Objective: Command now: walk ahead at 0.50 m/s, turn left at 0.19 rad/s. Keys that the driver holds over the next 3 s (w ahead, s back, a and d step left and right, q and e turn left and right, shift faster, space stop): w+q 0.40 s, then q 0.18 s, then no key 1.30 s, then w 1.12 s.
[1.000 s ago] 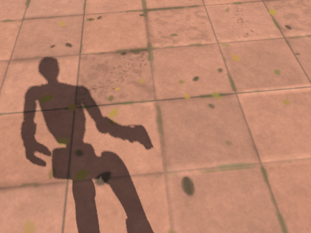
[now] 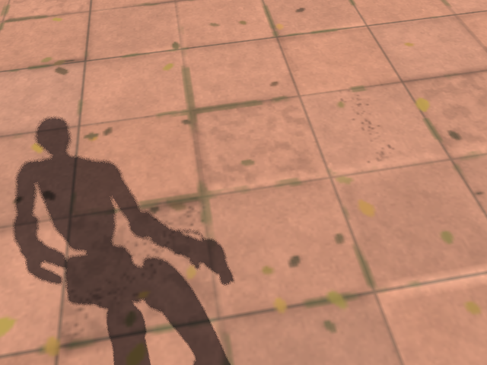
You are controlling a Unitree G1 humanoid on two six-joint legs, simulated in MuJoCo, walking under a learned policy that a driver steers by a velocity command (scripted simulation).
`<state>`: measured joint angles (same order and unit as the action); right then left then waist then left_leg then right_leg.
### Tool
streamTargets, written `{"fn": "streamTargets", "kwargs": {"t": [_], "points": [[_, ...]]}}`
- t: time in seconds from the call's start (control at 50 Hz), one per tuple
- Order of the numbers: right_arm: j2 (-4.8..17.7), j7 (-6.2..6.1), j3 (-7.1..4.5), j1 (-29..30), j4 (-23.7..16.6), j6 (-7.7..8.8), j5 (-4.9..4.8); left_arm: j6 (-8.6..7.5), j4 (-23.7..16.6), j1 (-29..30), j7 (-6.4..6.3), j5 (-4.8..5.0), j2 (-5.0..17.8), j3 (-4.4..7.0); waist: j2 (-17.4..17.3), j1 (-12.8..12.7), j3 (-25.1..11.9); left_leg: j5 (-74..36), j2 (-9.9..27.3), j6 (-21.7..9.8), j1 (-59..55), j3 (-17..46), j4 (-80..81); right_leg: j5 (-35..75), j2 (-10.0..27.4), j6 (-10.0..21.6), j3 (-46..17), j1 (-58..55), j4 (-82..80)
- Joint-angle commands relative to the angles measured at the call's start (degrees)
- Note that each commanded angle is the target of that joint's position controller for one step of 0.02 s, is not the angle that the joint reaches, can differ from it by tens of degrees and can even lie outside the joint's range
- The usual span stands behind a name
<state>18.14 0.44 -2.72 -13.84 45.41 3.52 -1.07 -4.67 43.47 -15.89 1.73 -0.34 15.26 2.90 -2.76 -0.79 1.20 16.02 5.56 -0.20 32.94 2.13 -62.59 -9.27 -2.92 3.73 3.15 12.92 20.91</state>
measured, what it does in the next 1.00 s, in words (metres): walks ahead, turning left: left foot, then right foot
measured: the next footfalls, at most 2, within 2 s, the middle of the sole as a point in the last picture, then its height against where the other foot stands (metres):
left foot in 0.34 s outside the picture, level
right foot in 0.78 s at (253, 326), level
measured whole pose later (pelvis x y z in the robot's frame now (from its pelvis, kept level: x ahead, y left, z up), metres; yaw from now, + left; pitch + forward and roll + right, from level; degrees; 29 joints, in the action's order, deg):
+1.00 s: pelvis +0.44 +0.09 -0.01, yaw +25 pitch +1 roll +0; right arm 15.8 -1.7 -2.8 -11.2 42.8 -3.0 0.0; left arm -1.0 43.6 -6.8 0.5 -1.2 12.5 1.0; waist -1.1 -0.5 2.4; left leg 26.2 0.4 3.9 18.9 4.7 -43.4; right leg -7.0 -1.3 1.7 -0.2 21.6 27.7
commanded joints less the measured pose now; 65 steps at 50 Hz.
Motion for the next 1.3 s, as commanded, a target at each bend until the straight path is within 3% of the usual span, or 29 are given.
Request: {"fn": "streamTargets", "kwargs": {"t": [0.02,0.12,0.22,0.28,0.32,0.34,0.36,0.38,0.4,0.42,0.44,0.46,0.56,0.62,0.68,0.76,0.78,0.8,0.82,0.84,0.88,0.92,0.96,1.02,1.04,1.08,1.12,1.16,1.3], "points": [[2.88,-0.42,-0.94,-1.83,-2.55,-0.65,-0.02,-2.00,-2.53,2.50,-0.53,-0.48,7.57,2.05,6.72,1.55,-0.31,-7.47,2.53,1.33,5.43,3.43,3.32,8.80,15.96,9.90,-10.40,-2.08,-13.99],[1.26,0.71,-0.55,5.89,-4.64,0.06,0.03,-1.79,-0.32,0.72,-1.48,-0.26,8.91,2.25,5.55,-1.34,1.53,-22.21,0.40,0.72,4.63,1.45,19.48,12.19,14.39,6.71,-1.01,-5.06,-14.95],[0.47,2.37,-0.09,13.22,-8.70,0.12,-0.05,-0.16,2.74,-3.47,-1.93,0.64,10.23,2.81,4.50,-4.16,3.87,-19.20,-0.62,-1.51,8.25,-0.99,27.28,15.74,17.89,5.63,1.90,-15.88,-12.13],[1.90,3.33,-0.79,12.57,-10.58,-0.01,0.07,1.36,2.93,-2.43,-2.60,1.12,11.88,3.37,6.39,-2.17,1.93,-10.09,-3.53,-4.10,4.67,-4.95,28.49,34.93,18.93,3.77,4.06,-20.52,-4.46],[5.24,3.18,-2.80,2.83,-9.01,-0.35,0.10,2.44,2.37,-1.09,-3.42,1.10,13.01,3.65,7.55,3.67,-4.69,-7.22,-8.19,-6.83,-9.46,-8.22,29.63,51.30,17.28,1.67,6.65,-19.10,10.49],[8.84,2.35,-4.73,-6.58,-6.82,-0.58,-0.11,2.47,1.77,-1.09,-3.85,0.92,12.14,3.18,5.35,8.30,-9.77,-10.34,-8.20,-9.34,-25.22,-4.92,32.00,45.36,14.96,-0.47,7.69,-10.34,24.02],[15.72,1.21,-6.45,-11.78,-6.17,-0.92,-0.06,1.22,-0.85,-5.79,-3.32,-0.91,6.12,1.09,-7.50,6.48,-16.70,-10.24,6.50,-17.88,-48.29,20.07,31.84,9.84,7.84,-3.99,7.49,13.39,45.87],[14.67,1.38,-5.68,-11.59,-7.45,-0.43,-0.47,-1.16,-1.79,-5.01,-2.23,-0.67,4.73,-0.02,-9.86,5.73,-24.68,-2.66,14.58,-25.58,-58.08,46.42,42.34,-24.61,-1.17,-5.28,-4.43,27.70,58.21],[10.53,1.37,-4.48,-11.03,-7.33,-0.18,0.11,-2.80,-2.97,1.29,-1.23,1.81,9.35,1.27,-4.78,8.28,-19.70,-0.61,12.63,-21.81,-55.42,39.38,44.33,-21.15,2.99,-3.87,-9.72,33.75,59.77],[8.81,1.18,-3.96,-7.42,-7.87,0.02,0.39,-3.59,-4.33,4.79,-1.08,2.47,9.24,1.02,-2.06,6.87,-12.03,-8.54,10.54,-19.48,-46.63,30.85,44.26,-16.71,5.12,-3.10,-8.53,34.05,56.28],[7.51,1.09,-3.50,-2.94,-8.80,-0.02,0.51,-3.60,-4.00,5.30,-1.56,1.20,8.85,1.12,2.44,3.92,-6.96,-20.74,8.17,-17.64,-36.98,23.84,44.01,-13.91,7.16,-3.59,-7.83,30.94,51.18],[5.97,0.85,-3.03,0.16,-9.85,-0.17,0.82,-2.93,-3.65,4.69,-2.02,-0.04,9.73,1.75,2.51,1.74,-4.85,-30.69,6.33,-16.61,-29.88,18.79,44.24,-12.65,8.50,-4.36,-7.52,26.42,47.63],[8.56,-0.76,-3.91,1.94,-10.09,-0.96,0.93,0.21,-4.15,3.61,-2.98,-0.74,6.06,1.02,-0.18,-1.07,-5.02,-47.15,1.09,-15.29,-17.03,9.63,44.23,-4.90,5.39,-8.50,-4.92,18.31,33.15],[7.85,-1.92,-3.75,0.81,-9.21,-2.51,0.06,0.33,-4.54,7.81,-2.44,-0.38,5.03,0.40,-2.65,1.07,-7.62,-40.66,-1.42,-11.69,-17.09,7.46,42.20,7.62,3.03,-8.75,-4.57,13.71,20.98],[6.85,-2.30,-3.25,-1.41,-7.89,-3.24,0.36,0.14,-5.29,11.44,-1.40,0.00,5.77,0.53,-3.31,3.11,-7.74,-33.18,0.38,-10.55,-20.42,10.78,40.12,11.70,2.58,-7.88,-5.85,12.26,14.42],[4.89,-2.25,-2.34,0.57,-7.52,-3.08,0.72,-1.01,-4.85,8.47,-1.03,-1.15,7.52,1.59,-3.40,0.20,-6.42,-28.23,0.71,-8.21,-23.85,15.08,31.71,14.19,3.33,-3.42,-6.08,6.91,4.03],[2.99,-2.14,-1.75,-0.79,-7.84,-2.66,1.44,-1.49,-5.18,7.60,-1.38,-2.10,9.48,1.87,0.02,0.55,-8.57,-22.70,-3.06,-5.71,-21.83,13.66,26.60,31.49,8.19,-1.16,-9.96,-0.27,3.30],[1.31,-1.98,-1.18,-8.09,-7.24,-2.04,1.94,-1.26,-5.88,7.34,-1.81,-3.27,11.95,2.05,9.23,4.03,-13.22,-3.43,-8.24,-2.50,-13.78,10.44,17.75,51.23,17.95,6.31,-19.42,-12.64,6.92],[2.37,-2.00,-0.90,-9.95,-6.39,-2.31,1.57,-0.34,-4.48,4.23,-1.83,-2.70,7.75,1.40,16.55,2.02,-17.43,20.94,-10.14,0.85,-8.73,7.72,9.19,50.94,24.75,13.67,-28.85,-16.83,5.43],[5.64,-1.99,-1.67,-7.90,-6.40,-3.26,1.20,0.24,-3.93,3.54,-1.47,-1.01,5.02,0.39,12.91,1.15,-16.15,24.98,-8.15,2.53,-6.49,8.04,5.01,37.79,25.01,14.19,-32.04,-14.91,3.39],[6.03,-2.50,-2.28,-2.72,-6.40,-5.81,0.77,1.44,-4.01,7.03,-1.22,-0.52,5.70,0.26,8.67,0.86,-10.32,20.08,-6.16,4.48,-4.56,6.69,1.48,15.93,20.82,10.50,-28.27,-8.18,-0.17],[3.99,-2.55,-1.95,-2.67,-5.72,-7.11,0.81,2.40,-4.47,12.20,-1.20,-0.90,6.35,0.27,10.14,2.72,-5.93,15.82,-4.23,4.92,-9.40,4.74,9.34,3.90,16.45,7.14,-22.09,1.01,-3.68],[1.33,-2.43,-1.17,-3.01,-4.39,-6.69,1.06,3.21,-4.01,13.13,-1.39,-1.03,6.23,0.44,12.25,2.42,-5.30,11.48,-4.95,4.72,-15.74,1.40,18.88,2.50,12.62,5.91,-16.34,4.44,-4.10],[0.87,-2.04,-1.30,-4.52,-2.14,-5.96,1.31,3.68,-2.76,11.79,-1.81,-0.13,5.82,0.27,11.22,2.83,-7.25,-2.40,-5.78,2.91,-23.32,-0.94,32.81,-2.90,11.77,5.37,-14.28,4.12,-2.29],[1.10,-1.95,-1.29,-3.81,-2.11,-5.89,1.79,3.61,-2.10,10.54,-1.82,0.07,5.04,-0.04,10.38,2.63,-6.89,-4.93,-5.59,1.85,-25.27,-0.68,36.13,-7.39,10.97,3.56,-13.92,5.24,-2.28],[5.50,-2.22,-1.95,-0.81,-3.36,-5.75,2.45,3.06,-1.46,8.45,-1.41,-0.71,4.77,-0.19,3.64,-0.29,-3.67,-2.26,-0.54,-1.60,-22.32,4.92,36.38,-15.25,7.00,-1.31,-10.26,7.64,-0.58],[2.51,-1.95,-1.40,-0.13,-2.35,-4.78,2.34,2.89,-1.50,11.22,-1.52,-0.94,4.05,-0.27,-0.18,0.28,-1.24,8.62,-1.73,-2.20,-13.40,4.88,39.24,-9.13,4.76,-3.17,-6.80,1.30,3.61],[1.90,-1.93,-1.12,0.66,-1.98,-3.54,2.42,3.09,-0.42,10.19,-1.94,-0.53,3.41,-0.28,-1.61,-0.32,-0.96,4.53,-1.85,-0.97,-12.65,4.74,39.92,-3.21,4.73,-2.43,-6.39,-0.72,5.79],[1.61,-2.21,-0.85,-2.63,0.52,-2.44,1.61,3.63,3.20,9.01,-2.35,0.00,3.60,0.18,1.09,0.49,-1.96,-5.83,-2.74,-0.44,-16.23,3.56,37.48,7.88,4.82,-2.35,-6.27,-2.63,7.61]]}}
Over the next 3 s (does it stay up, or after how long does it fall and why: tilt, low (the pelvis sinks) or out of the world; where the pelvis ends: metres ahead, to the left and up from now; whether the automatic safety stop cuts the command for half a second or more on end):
stays up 0.90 0.34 0.00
